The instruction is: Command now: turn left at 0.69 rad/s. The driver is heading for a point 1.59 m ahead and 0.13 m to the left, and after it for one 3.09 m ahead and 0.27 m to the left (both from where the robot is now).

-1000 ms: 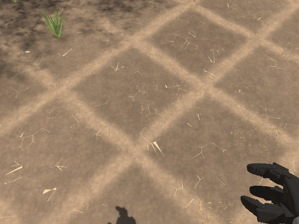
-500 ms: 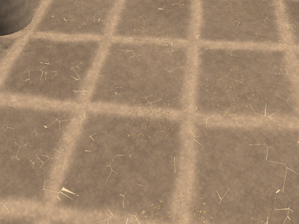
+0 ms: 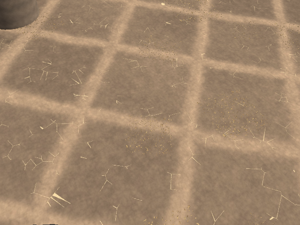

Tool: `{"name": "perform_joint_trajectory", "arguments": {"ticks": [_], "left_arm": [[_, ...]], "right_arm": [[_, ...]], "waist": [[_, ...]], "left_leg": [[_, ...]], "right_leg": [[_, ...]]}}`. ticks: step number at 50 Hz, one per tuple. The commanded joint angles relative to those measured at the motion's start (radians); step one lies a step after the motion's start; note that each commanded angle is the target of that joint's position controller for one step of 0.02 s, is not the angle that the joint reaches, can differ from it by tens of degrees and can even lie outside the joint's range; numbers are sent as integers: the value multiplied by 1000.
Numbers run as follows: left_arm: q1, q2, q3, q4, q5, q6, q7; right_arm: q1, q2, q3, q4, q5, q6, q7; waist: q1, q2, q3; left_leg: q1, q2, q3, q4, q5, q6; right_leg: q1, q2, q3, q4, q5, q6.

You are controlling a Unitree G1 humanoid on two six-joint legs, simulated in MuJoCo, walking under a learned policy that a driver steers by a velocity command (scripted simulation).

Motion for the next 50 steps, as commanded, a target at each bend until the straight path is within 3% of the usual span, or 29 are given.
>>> {"name": "perform_joint_trajectory", "arguments": {"ticks": [1, 2, 3, 4, 5, 6, 8, 15, 19, 22, 23, 24, 25, 26, 27, 28, 29, 31, 33, 34, 37, 40, 41, 42, 43, 44, 45, 47, 50], "left_arm": [[-133, 85, 35, -134, 30, -29, 4], [-125, 100, 40, -127, 18, -39, 0], [-106, 107, 45, -110, 6, -41, -1], [-89, 105, 47, -94, 6, -42, 4], [-86, 118, 52, -89, 9, -41, 8], [-84, 107, 50, -87, 6, -42, 4], [-66, 97, 48, -75, -1, -46, -3], [-90, 111, 53, -56, -9, -61, -7], [-38, 126, 47, -26, -7, -64, -24], [-18, 81, 25, -19, -5, -71, -46], [-8, 68, 19, -15, -4, -75, -51], [-29, 91, 20, -28, 5, -76, -50], [-44, 184, 37, -53, 9, -76, -45], [-43, 247, 53, -53, 1, -74, -43], [-19, 238, 55, -44, -8, -72, -43], [15, 211, 50, -36, -13, -68, -41], [55, 215, 53, -28, -18, -63, -37], [138, 242, 68, -20, -19, -64, -23], [113, 249, 80, -28, -32, -57, -5], [87, 237, 82, -37, -41, -42, 2], [52, 223, 91, -67, -40, 5, 12], [12, 215, 91, -92, -56, 15, 9], [42, 180, 80, -91, -54, 13, 9], [112, 103, 61, -94, -39, 11, 4], [126, 182, 84, -98, -30, -6, 1], [134, 244, 103, -78, -29, -8, -1], [153, 248, 107, -53, -29, -1, -1], [177, 200, 96, -37, -27, 12, -2], [93, 169, 74, -92, -37, 8, -14]], "right_arm": [[104, -260, -68, -85, -35, -26, -9], [107, -237, -63, -90, -49, -42, -6], [55, -214, -61, -95, -33, -49, -11], [8, -197, -58, -105, -9, -44, -20], [-21, -178, -50, -117, 8, -34, -31], [-26, -172, -47, -124, 11, -23, -40], [-15, -179, -50, -133, 3, -9, -49], [-36, -209, -63, -169, 1, 10, -63], [-59, -151, -29, -173, -27, 14, -53], [-89, -57, 20, -153, -42, 7, -38], [-94, -54, 26, -142, -44, 1, -32], [-57, -69, 22, -125, -52, -12, -28], [-19, -114, 7, -121, -68, -22, -31], [23, -134, -4, -119, -72, -29, -35], [-13, -131, -4, -129, -70, -31, -44], [-75, -133, -9, -143, -54, -32, -53], [-113, -124, -13, -155, -41, -29, -58], [-159, -100, -17, -177, -31, -27, -51], [-141, -75, -18, -167, -23, -32, -41], [-138, -61, -16, -161, -18, -37, -37], [-117, -32, -14, -139, -6, -49, -21], [-8, -57, -34, -93, -5, -55, -15], [18, -106, -50, -83, -10, -51, -22], [-19, -202, -64, -106, -40, -39, -29], [-74, -192, -59, -130, -91, -47, -22], [-140, -140, -43, -152, -87, -55, -27], [-180, -103, -32, -157, -70, -58, -36], [-186, -87, -21, -155, -44, -56, -56], [-99, -92, -18, -138, -52, -45, -68]], "waist": [[-40, 345, -124], [-41, 214, -155], [-5, 142, -141], [14, 101, -130], [23, 108, -133], [30, 122, -138], [30, 126, -150], [18, 187, -115], [-6, 214, -163], [10, 179, -138], [26, 172, -113], [12, 149, -87], [-26, 56, -60], [-64, -53, -46], [-40, -136, -48], [-6, -174, -42], [18, -193, -51], [70, -176, -84], [47, -95, -108], [39, -87, -111], [39, -133, -141], [-11, -148, -158], [-4, -99, -166], [53, 203, -156], [62, 259, -95], [85, 181, -50], [93, 128, -26], [81, 136, -11], [19, 149, -8]], "left_leg": [[297, 369, -624, -256, 873, 332], [326, 347, -581, -252, 810, 331], [335, 283, -501, -230, 762, 272], [327, 241, -451, -221, 732, 225], [314, 217, -429, -225, 709, 201], [293, 192, -423, -227, 713, 193], [293, 166, -422, -231, 682, 188], [197, 113, -540, -223, 451, 156], [177, 147, -490, -163, 592, 156], [99, 141, -456, -167, 542, 146], [69, 117, -431, -179, 455, 123], [61, 75, -406, -187, 327, 88], [56, 4, -346, -119, 164, 48], [30, -76, -242, -60, 52, 3], [19, -96, -186, -11, 11, -40], [-3, -94, -163, 20, -20, -56], [-44, -108, -144, 66, -78, -63], [-182, -125, -176, 254, -288, -77], [-214, -100, -201, 306, -253, -89], [-202, -95, -194, 232, -213, -93], [-68, -127, -150, 32, -91, -103], [140, -115, -126, -262, 120, -80], [273, -9, -197, -320, 160, -41], [341, 251, -501, -368, 126, 88], [189, 390, -623, -389, 184, 183], [135, 363, -525, -382, 209, 185], [113, 284, -405, -368, 187, 147], [143, 219, -263, -341, 282, 122], [219, 211, -152, -335, 435, 163]], "right_leg": [[-377, 131, 91, 464, -354, 60], [-408, 97, 179, 566, -344, 53], [-426, 76, 198, 580, -255, 47], [-438, 63, 200, 542, -187, 52], [-416, 52, 206, 506, -135, 59], [-382, 67, 199, 496, -97, 70], [-358, 92, 196, 433, -43, 81], [-259, 136, 232, 153, 25, 95], [-131, 66, 180, 113, 33, 82], [42, 19, 152, -56, 89, 49], [120, 31, 146, -196, 211, 31], [154, 26, 197, -250, 328, 8], [137, -45, 297, -223, 530, -31], [120, -99, 372, -222, 585, -112], [91, -150, 497, -274, 484, -194], [95, -170, 582, -297, 445, -222], [128, -183, 632, -298, 451, -239], [242, -218, 720, -309, 471, -275], [259, -176, 665, -286, 459, -236], [251, -139, 631, -284, 421, -203], [184, -70, 612, -283, 376, -164], [72, -23, 623, -252, 240, -119], [-49, 32, 577, -181, 53, -69], [-254, 184, 384, 72, -227, -8], [-313, 131, 346, 274, -279, 26], [-297, 76, 310, 396, -212, 42], [-293, 64, 288, 443, -137, 53], [-338, 42, 248, 560, -37, 79], [-405, -11, 160, 543, 15, 119]]}}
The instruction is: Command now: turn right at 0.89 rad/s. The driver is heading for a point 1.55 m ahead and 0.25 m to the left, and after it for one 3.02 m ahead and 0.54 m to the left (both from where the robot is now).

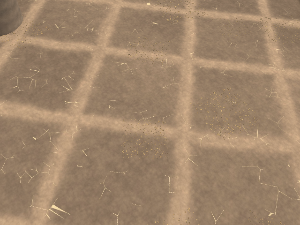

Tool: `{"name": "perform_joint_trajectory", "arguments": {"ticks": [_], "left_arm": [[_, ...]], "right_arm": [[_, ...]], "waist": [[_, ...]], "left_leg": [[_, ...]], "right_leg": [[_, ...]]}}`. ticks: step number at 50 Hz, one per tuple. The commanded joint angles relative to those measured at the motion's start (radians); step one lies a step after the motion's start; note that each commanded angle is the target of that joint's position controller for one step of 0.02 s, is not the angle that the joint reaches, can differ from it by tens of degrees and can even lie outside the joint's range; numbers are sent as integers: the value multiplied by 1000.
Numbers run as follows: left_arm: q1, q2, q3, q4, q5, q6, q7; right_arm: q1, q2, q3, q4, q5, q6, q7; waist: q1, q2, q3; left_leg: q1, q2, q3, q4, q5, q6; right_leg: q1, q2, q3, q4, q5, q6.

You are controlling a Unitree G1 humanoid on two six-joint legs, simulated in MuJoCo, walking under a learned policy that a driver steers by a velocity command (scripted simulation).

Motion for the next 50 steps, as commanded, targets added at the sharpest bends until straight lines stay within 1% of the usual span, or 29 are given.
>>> {"name": "perform_joint_trajectory", "arguments": {"ticks": [1, 4, 7, 10, 12, 13, 14, 15, 16, 17, 18, 19, 21, 24, 27, 34, 36, 37, 38, 39, 40, 41, 42, 43, 44, 45, 46, 47, 50], "left_arm": [[-63, 48, -1, -108, -4, -13, -11], [-108, 18, -20, -145, 6, -15, -23], [-107, -20, -41, -148, 25, -17, -17], [-73, -44, -53, -105, 36, -18, -4], [-38, -11, -41, -84, 34, -22, -1], [-22, 58, -25, -85, 33, -24, 7], [33, 125, -10, -94, 42, -19, 22], [3, 166, 3, -85, 51, -3, 30], [-12, 114, 0, -91, 46, -2, 23], [33, 92, -2, -86, 49, -13, 18], [52, 79, -5, -72, 37, -31, 16], [18, 76, -6, -61, 12, -54, 10], [-27, 42, -17, -50, 11, -92, 9], [-24, 25, -16, -37, 30, -127, 7], [0, 56, -2, -17, 36, -143, 2], [20, 122, 27, 20, 17, -138, -30], [13, 138, 33, 27, 10, -128, -43], [-5, 148, 36, 24, 7, -123, -47], [-33, 156, 35, 21, -1, -118, -49], [-51, 140, 25, 12, -1, -115, -50], [-64, 22, -15, -27, 31, -129, -41], [13, -82, -53, -107, 30, -169, -38], [-86, 59, -36, -114, -10, -197, -29], [-118, 71, -36, -110, -47, -206, -27], [-92, 30, -49, -79, -33, -207, -19], [-73, 5, -56, -61, -10, -197, -16], [-10, 0, -55, -30, -18, -177, -28], [29, 4, -51, -4, -29, -156, -39], [-14, -24, -54, 18, -34, -112, -50]], "right_arm": [[-19, -139, -30, -74, -3, -6, -16], [39, -179, -43, -52, 1, 7, -7], [20, -199, -45, -36, 19, 8, 24], [-14, -142, -16, -5, 41, -10, 55], [-3, -168, -18, 24, 69, -17, 63], [35, -187, -22, 33, 70, -26, 64], [26, -153, -6, 11, 38, -38, 68], [86, -102, 9, 11, 33, -44, 72], [34, -137, 0, 9, 48, -33, 65], [12, -183, -21, 3, 66, -18, 59], [13, -180, -29, 1, 73, -3, 57], [14, -176, -33, -12, 68, 12, 56], [12, -159, -35, -24, 60, 19, 53], [9, -122, -30, -41, 61, 6, 54], [-10, -97, -20, -70, 64, 2, 64], [-74, -89, 2, -119, 74, 14, 85], [-74, -101, 4, -122, 78, 19, 89], [-24, -122, -4, -108, 80, 21, 88], [103, -159, -28, -70, 82, 20, 83], [316, -240, -75, 1, 88, 17, 75], [501, -352, -111, 75, 91, 19, 66], [376, -429, -100, 20, 81, -5, 70], [327, -304, -57, -42, 68, -43, 89], [345, -264, -48, -15, 56, -63, 94], [321, -254, -43, 6, 46, -75, 94], [237, -201, -25, 4, 31, -79, 92], [174, -159, -7, -13, 11, -85, 88], [148, -129, 1, -12, 8, -94, 82], [190, -113, 3, 17, 3, -123, 61]], "waist": [[-34, 169, -24], [-67, 151, -55], [-44, 140, -83], [-11, 180, -102], [26, 196, -81], [16, 177, -106], [21, 74, -198], [-11, -120, -236], [42, -146, -219], [86, -139, -196], [86, -112, -164], [63, -144, -88], [39, -148, -13], [31, -96, 1], [25, -65, 20], [7, -27, 118], [-5, -21, 123], [-38, -20, 95], [-119, -6, 17], [-231, 57, -113], [-267, 312, -76], [-85, 606, -214], [-142, 315, -248], [-138, 204, -154], [-102, 129, -103], [-57, 119, -60], [-17, 169, -38], [-1, 170, -28], [-25, 107, 36]], "left_leg": [[159, 272, -144, -122, 375, 156], [223, 316, -134, -109, 487, 194], [189, 323, -124, -92, 569, 220], [119, 271, -109, -58, 593, 187], [65, 244, -124, -3, 598, 133], [-2, 227, -138, 18, 524, 79], [-109, 185, -118, 101, 278, 18], [-269, 105, -32, 192, -79, -48], [-319, 65, 2, 348, -322, -87], [-417, 72, -13, 574, -407, -97], [-484, 119, -53, 697, -363, -89], [-540, 144, -65, 733, -297, -88], [-588, 163, -71, 769, -171, -96], [-620, 186, -67, 756, -44, -101], [-623, 212, -75, 687, 20, -99], [-594, 245, -17, 538, -14, -26], [-528, 227, 37, 503, -85, 12], [-413, 182, 93, 488, -125, 36], [-204, 100, 167, 446, -107, 63], [125, -19, 221, 401, -64, 104], [368, 24, -6, 312, -52, 151], [463, 230, -727, -54, -546, 308], [429, 339, -850, -229, -599, 257], [372, 392, -807, -238, -555, 238], [256, 388, -712, -192, -478, 215], [133, 342, -587, -145, -417, 184], [21, 310, -477, -131, -342, 149], [-10, 280, -386, -150, -239, 114], [-12, 231, -136, -210, 69, 28]], "right_leg": [[-168, -79, -59, 18, 37, 43], [-142, -100, -70, -80, -5, 52], [4, -65, -73, -231, -75, 23], [235, -39, -106, -514, -6, -8], [403, 4, -139, -810, 244, -51], [531, -42, -86, -819, 372, -80], [704, -194, 29, -717, 727, -132], [785, -345, 92, -644, 891, -263], [708, -383, 125, -699, 791, -345], [697, -397, 150, -781, 511, -370], [659, -390, 161, -859, 87, -346], [597, -381, 161, -931, -175, -309], [535, -359, 124, -1009, -302, -262], [551, -353, 1, -1044, -219, -234], [554, -366, -98, -1055, -149, -231], [590, -390, -293, -1077, -101, -208], [602, -377, -355, -1035, -42, -199], [576, -359, -395, -955, 118, -192], [530, -326, -449, -755, 431, -177], [420, -268, -485, -411, 765, -149], [63, -201, -419, 48, 184, -78], [-251, -4, -192, 388, -275, -55], [-296, -48, -37, 418, -158, -84], [-360, -70, -63, 396, -65, -115], [-335, -128, -60, 355, -4, -136], [-291, -176, -54, 305, 89, -151], [-222, -209, -40, 290, 177, -158], [-197, -218, -35, 261, 233, -155], [-240, -155, 22, 138, 364, -137]]}}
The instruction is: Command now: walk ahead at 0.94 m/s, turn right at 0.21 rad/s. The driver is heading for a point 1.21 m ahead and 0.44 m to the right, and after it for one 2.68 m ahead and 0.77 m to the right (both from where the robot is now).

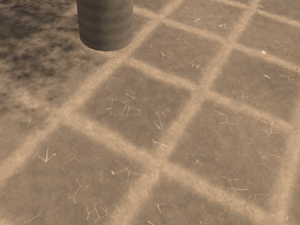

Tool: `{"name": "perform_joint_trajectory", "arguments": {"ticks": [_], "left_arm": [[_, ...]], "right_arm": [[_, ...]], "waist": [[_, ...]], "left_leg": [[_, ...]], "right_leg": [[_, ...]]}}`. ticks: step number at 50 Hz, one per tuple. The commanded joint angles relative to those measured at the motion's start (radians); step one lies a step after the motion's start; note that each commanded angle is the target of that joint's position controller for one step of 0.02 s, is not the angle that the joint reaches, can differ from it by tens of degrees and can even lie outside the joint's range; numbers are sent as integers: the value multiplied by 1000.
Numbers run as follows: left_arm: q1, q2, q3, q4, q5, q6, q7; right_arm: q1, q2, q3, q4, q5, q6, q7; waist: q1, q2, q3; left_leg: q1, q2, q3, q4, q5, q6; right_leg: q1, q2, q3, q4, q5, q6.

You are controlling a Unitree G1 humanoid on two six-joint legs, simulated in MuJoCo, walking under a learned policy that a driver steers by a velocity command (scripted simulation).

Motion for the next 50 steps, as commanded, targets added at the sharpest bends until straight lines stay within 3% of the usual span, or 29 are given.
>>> {"name": "perform_joint_trajectory", "arguments": {"ticks": [1, 3, 5, 8, 11, 12, 13, 14, 15, 16, 17, 18, 19, 21, 24, 26, 28, 30, 31, 32, 33, 34, 35, 37, 39, 41, 45, 48, 50], "left_arm": [[-22, 64, 16, -32, 0, 21, -10], [-86, 70, 21, -39, -1, 10, -16], [-122, 38, 8, -51, 9, -11, -39], [-100, 54, 21, -41, 1, -33, -66], [94, 114, 51, -17, -10, 1, -61], [300, 171, 79, 35, -9, 24, -51], [642, 206, 95, 129, -1, 50, -30], [772, 101, 45, 234, 26, 60, -18], [544, 36, 8, 184, 83, 19, -37], [406, 27, 5, 85, 71, 9, -37], [320, 36, 15, 25, 57, 5, -28], [198, 70, 22, -25, 55, -7, -24], [116, 107, 29, -55, 64, -20, -18], [83, 92, 26, -76, 61, -32, 2], [140, 86, 29, -42, 16, -23, 38], [170, 99, 34, -20, 3, -4, 46], [209, 94, 36, -1, -5, 12, 48], [208, 66, 34, 0, -1, 25, 48], [185, 56, 32, -13, 10, 24, 41], [141, 5, 16, -47, 28, 19, 30], [176, -117, -19, -100, 41, 9, 25], [274, -56, -27, -140, -24, -5, 24], [193, 22, -10, -110, -27, 10, 33], [31, 46, 0, -139, 31, 21, 21], [-18, 34, 6, -177, 22, 32, 4], [-28, 12, -1, -193, 6, 51, -8], [-90, 31, -9, -226, 21, 52, -25], [-212, 39, -12, -247, 24, 39, -45], [-271, 30, -16, -262, 17, 27, -63]], "right_arm": [[-30, -137, -42, -59, -9, -50, -27], [-18, -113, -32, -40, -15, -50, -47], [-6, -140, -35, -31, -9, -56, -73], [-7, -194, -42, -15, -20, -37, -104], [-52, -270, -70, -19, -15, 1, -145], [-139, -278, -77, -43, -19, 4, -150], [-317, -284, -81, -86, -12, -4, -136], [-488, -49, -16, -132, 1, -38, -75], [-354, 107, 29, -197, 27, -64, -41], [-206, 90, 46, -234, 31, -92, -16], [-203, -16, 33, -253, 36, -114, 7], [-213, -73, 16, -241, 30, -110, 10], [-219, -83, 15, -236, 17, -91, -6], [-239, -146, -1, -228, 5, -59, -50], [-400, -88, 20, -283, -18, -51, -75], [-477, -42, 23, -310, 10, -47, -69], [-462, -71, -3, -304, 47, -45, -66], [-405, -113, -34, -284, 70, -53, -62], [-299, -144, -58, -262, 72, -60, -60], [-79, -184, -82, -222, 66, -68, -60], [93, -275, -96, -192, 32, -59, -57], [41, -307, -102, -185, 8, -62, -37], [-39, -187, -86, -210, 8, -53, -40], [-46, -145, -75, -168, 5, -35, -47], [-77, -104, -61, -116, -2, -35, -42], [-81, -64, -49, -70, 14, -37, -34], [-114, -138, -61, -29, 4, -41, -46], [-62, -182, -65, 8, 2, -41, -55], [-27, -220, -67, 33, 1, -37, -58]], "waist": [[8, 93, 67], [-1, 87, 87], [0, 104, 106], [31, 112, 60], [156, 217, -45], [268, 214, -97], [442, 122, -144], [443, -260, -25], [186, -334, 4], [80, -245, -137], [48, 13, -120], [-27, 203, -11], [-66, 218, 40], [-57, 222, 76], [39, 97, 60], [104, 19, 14], [122, -31, -31], [83, -65, -60], [15, -75, -115], [-100, -34, -247], [-96, 267, -376], [-19, 563, -383], [-54, 353, -208], [-69, 85, -61], [-24, 115, 13], [-1, 140, 26], [26, 108, 86], [-20, 58, 135], [-29, 61, 144]], "left_leg": [[4, 199, -104, -394, 317, -49], [55, 138, 19, -447, 470, -112], [79, 148, 92, -471, 683, -165], [205, 162, 133, -402, 1104, -211], [290, 213, 153, -85, 1681, -214], [201, 223, 132, 139, 1747, -204], [8, 182, 101, 611, 1470, -186], [-339, -59, 86, 1206, -23, -160], [-620, -89, -144, 1424, -265, -113], [-730, -83, -260, 1405, -265, -70], [-724, -42, -290, 1203, -124, -12], [-650, 13, -287, 1012, 2, -10], [-578, 38, -298, 913, 45, -43], [-485, 88, -294, 729, 75, -117], [-282, 90, -219, 302, 243, -174], [-129, 21, -164, 110, 362, -209], [-82, -9, -195, -10, 375, -234], [-27, 2, -219, -91, 319, -208], [88, 20, -213, -88, 273, -176], [365, 133, -294, -22, 184, -117], [646, 350, -712, -132, -106, -21], [664, 515, -1201, -294, -499, 116], [551, 456, -1072, -305, -591, 100], [343, 351, -681, -278, -165, 40], [203, 293, -472, -299, 44, 14], [170, 279, -357, -318, 159, 7], [104, 277, -161, -393, 323, 8], [143, 258, -25, -437, 408, -34], [182, 249, 51, -419, 685, -72]], "right_leg": [[-98, 23, 82, -145, 171, 4], [-83, 100, -3, -301, 279, -2], [-25, 121, -79, -480, 355, -3], [100, 204, -199, -636, 370, -38], [345, 275, -296, -622, 255, -57], [550, 268, -259, -590, 196, -92], [814, 150, -83, -650, 242, -186], [909, 101, -10, -744, 378, -218], [856, 157, 213, -641, 202, -248], [885, 35, 569, -805, -186, -396], [794, -47, 766, -1057, -565, -411], [580, -59, 792, -1142, -662, -370], [410, -30, 800, -1164, -623, -372], [242, 42, 672, -1149, -452, -354], [125, 164, 411, -1101, -232, -297], [112, 210, 360, -1048, -246, -241], [240, 201, 406, -977, -304, -207], [365, 186, 423, -856, -273, -162], [378, 194, 399, -721, -154, -127], [260, 218, 330, -429, -133, -83], [16, 287, 213, -64, -511, -50], [-234, 198, 143, 136, -433, -40], [-310, 128, 115, 222, -303, -22], [-251, 73, 64, 177, -201, -21], [-189, 21, 69, 98, -170, -23], [-197, -5, 60, 69, -166, -20], [-204, -8, 32, -93, -1, 8], [-152, 17, -61, -330, 139, -14], [-48, 66, -146, -483, 155, -53]]}}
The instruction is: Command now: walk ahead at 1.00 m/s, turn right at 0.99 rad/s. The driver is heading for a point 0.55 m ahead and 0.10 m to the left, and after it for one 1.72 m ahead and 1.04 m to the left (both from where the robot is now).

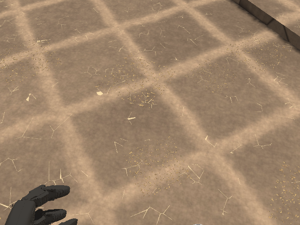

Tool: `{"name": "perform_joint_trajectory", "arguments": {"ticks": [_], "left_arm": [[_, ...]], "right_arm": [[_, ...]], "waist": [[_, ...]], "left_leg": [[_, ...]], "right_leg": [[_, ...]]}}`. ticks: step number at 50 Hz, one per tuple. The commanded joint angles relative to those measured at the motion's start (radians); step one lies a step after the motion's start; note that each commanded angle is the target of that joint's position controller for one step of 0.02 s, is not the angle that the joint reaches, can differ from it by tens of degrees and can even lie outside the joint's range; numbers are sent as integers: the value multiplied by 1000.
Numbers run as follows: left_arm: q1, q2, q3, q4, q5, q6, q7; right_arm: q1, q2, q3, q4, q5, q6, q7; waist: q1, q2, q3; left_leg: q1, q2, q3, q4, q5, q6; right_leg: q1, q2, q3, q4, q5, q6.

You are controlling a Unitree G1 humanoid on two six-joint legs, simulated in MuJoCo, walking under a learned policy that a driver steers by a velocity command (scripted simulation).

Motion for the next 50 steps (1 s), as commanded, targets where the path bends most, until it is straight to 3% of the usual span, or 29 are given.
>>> {"name": "perform_joint_trajectory", "arguments": {"ticks": [1, 3, 5, 6, 7, 8, 9, 10, 11, 13, 15, 17, 22, 25, 27, 28, 29, 30, 31, 32, 33, 34, 35, 37, 40, 43, 47, 49, 50], "left_arm": [[-126, 31, 2, -87, -5, -27, -25], [-77, 44, 17, -92, 5, -28, -23], [319, 147, 81, 7, -1, -11, 8], [496, 192, 93, 80, -1, -1, 30], [418, 258, 81, 52, 38, -26, 33], [472, 151, 73, 72, 48, -35, 34], [436, 133, 63, 97, 50, -51, 33], [351, 103, 53, 114, 45, -68, 28], [278, 49, 39, 118, 54, -81, 24], [219, -20, 25, 135, 59, -97, 16], [208, -15, 29, 163, 46, -108, 16], [202, 6, 34, 175, 56, -116, 27], [285, 50, 32, 212, 54, -123, 67], [323, 125, 42, 226, 54, -92, 91], [283, 197, 62, 207, 53, -55, 112], [215, 220, 70, 188, 50, -43, 109], [127, 212, 68, 161, 40, -48, 96], [100, 37, 20, 150, 45, -81, 63], [244, -86, -22, 60, 5, -125, 46], [182, 27, -20, 35, 1, -163, 34], [105, 63, -9, 7, -14, -173, 32], [99, 51, -10, 14, 5, -169, 40], [116, 43, -9, 24, 30, -158, 47], [144, 72, 4, 39, 44, -127, 59], [-11, 38, -10, -21, 65, -108, 73], [-137, -19, -19, -72, 46, -107, 64], [-123, 76, 29, -72, -5, -121, 63], [93, 137, 72, -27, -14, -132, 68], [349, 162, 84, 16, -13, -124, 76]], "right_arm": [[-95, -183, -23, -74, -5, -17, -10], [-23, -226, -25, -40, 10, -7, -20], [-112, -247, -19, -42, 14, 6, -17], [-138, -178, 2, -65, 9, 0, -16], [69, -12, 55, -107, 34, -33, 2], [-71, -143, 26, -99, 88, -61, 8], [-183, -131, 25, -146, 117, -63, 6], [-221, -96, 32, -152, 100, -55, 1], [-206, -83, 27, -133, 76, -34, 0], [-108, -50, 21, -88, 70, 22, 9], [-131, -19, 24, -86, 68, 53, 12], [-216, -11, 27, -119, 59, 54, 13], [-385, -1, 37, -168, 48, 20, 55], [-432, -36, 23, -215, 55, 10, 92], [-282, -95, -7, -204, 71, 32, 93], [-88, -161, -37, -164, 71, 56, 84], [167, -232, -74, -100, 62, 79, 65], [205, -223, -63, -54, 56, 94, 49], [70, -206, -43, -116, 9, 60, 53], [40, -137, -34, -158, 2, 41, 53], [14, -110, -29, -169, 2, 21, 56], [-61, -107, -27, -182, 11, 6, 66], [-133, -113, -29, -203, 14, -5, 63], [-194, -104, -24, -224, 23, -5, 48], [-178, -84, -16, -210, 46, 2, 14], [-144, -117, -31, -183, 53, 23, -3], [-113, -95, -36, -158, 65, 29, -10], [-156, -96, -38, -173, 45, 36, -2], [-205, -46, -16, -210, 12, 39, 10]], "waist": [[64, 89, 107], [132, 177, 30], [380, 203, -134], [416, 69, -199], [210, -226, -430], [328, -84, -468], [295, -17, -244], [227, 107, -104], [170, 97, -43], [93, 15, -3], [82, 14, 49], [95, 14, 94], [161, 69, 117], [145, -1, 69], [34, -102, -37], [-78, -127, -116], [-206, -86, -195], [-166, 232, -102], [48, 498, -207], [-8, 279, -264], [24, 100, -169], [99, -83, -72], [144, -90, -38], [182, -55, 8], [131, -9, 73], [48, 85, 37], [53, 158, -13], [192, 171, -142], [316, 146, -319]], "left_leg": [[-156, 219, 1, -64, 1026, 54], [-114, 283, -19, 81, 1520, 84], [-242, 297, -37, 489, 1607, 127], [-541, 178, -56, 918, 744, 112], [-852, 17, -242, 1273, -113, 112], [-905, 30, -379, 1304, -29, 137], [-961, 59, -351, 1266, 25, 132], [-946, 115, -340, 1180, 94, 124], [-896, 156, -336, 1128, 154, 110], [-799, 205, -344, 1094, 220, 91], [-832, 223, -338, 1054, 263, 70], [-879, 205, -320, 948, 389, 55], [-847, 123, -159, 570, 704, 90], [-786, 25, -38, 427, 646, 142], [-625, -47, 10, 470, 476, 173], [-425, -53, -18, 512, 393, 210], [-98, -27, -118, 464, 392, 254], [20, 16, -236, 457, 372, 295], [211, 189, -848, 246, 26, 524], [203, 246, -1062, 28, -226, 502], [77, 244, -1057, -41, -279, 446], [-110, 220, -999, -51, -213, 414], [-244, 179, -939, -39, -119, 421], [-393, 97, -785, -54, 53, 406], [-580, 12, -605, -56, 242, 370], [-682, -43, -552, -30, 193, 288], [-443, 7, -661, 118, 162, 236], [-374, -4, -631, 377, 442, 182], [-516, -23, -565, 685, 433, 146]], "right_leg": [[201, 89, -133, -191, 45, -50], [392, 175, -146, -213, -68, -97], [863, 171, -62, -362, -56, -181], [1220, 38, 146, -380, -69, -205], [1482, -258, 732, -472, -314, -348], [1383, -260, 802, -654, -538, -325], [1195, -245, 677, -718, -529, -286], [996, -218, 564, -752, -450, -247], [854, -178, 449, -762, -382, -216], [677, -127, 260, -802, -273, -167], [601, -101, 107, -841, -143, -115], [571, -55, -27, -874, -13, -75], [711, -25, -191, -901, 202, 7], [925, -63, -221, -773, 723, 65], [1004, -108, -219, -543, 1160, 70], [952, -128, -203, -329, 1255, 58], [763, -97, -181, 5, 1115, 40], [451, 112, -156, 503, -129, 50], [30, 243, 61, 789, -594, 80], [-9, 192, 194, 708, -477, 6], [4, 150, 196, 577, -401, -25], [69, 110, 190, 456, -344, -23], [135, 86, 206, 377, -320, -2], [216, 49, 201, 250, -298, 52], [307, 52, 118, -69, -168, 116], [525, 128, 63, -368, 94, 147], [563, 122, 150, -521, 73, 145], [769, 110, 127, -505, -28, 98], [1093, -1, 204, -396, -167, 58]]}}
Velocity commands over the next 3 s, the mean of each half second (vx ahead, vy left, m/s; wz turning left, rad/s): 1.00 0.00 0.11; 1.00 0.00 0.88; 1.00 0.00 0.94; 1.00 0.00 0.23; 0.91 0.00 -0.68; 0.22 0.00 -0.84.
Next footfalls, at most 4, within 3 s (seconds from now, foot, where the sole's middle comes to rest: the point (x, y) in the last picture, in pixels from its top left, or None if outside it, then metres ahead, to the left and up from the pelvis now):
0.12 right None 0.30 -0.09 -0.75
0.58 left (124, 169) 0.74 0.08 -0.75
1.00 right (129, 102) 1.17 0.02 -0.75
1.48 left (48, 96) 1.27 0.49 -0.75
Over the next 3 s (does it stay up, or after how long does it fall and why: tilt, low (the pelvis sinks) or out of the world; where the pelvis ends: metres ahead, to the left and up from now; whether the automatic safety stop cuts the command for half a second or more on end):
stays up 1.84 1.25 0.01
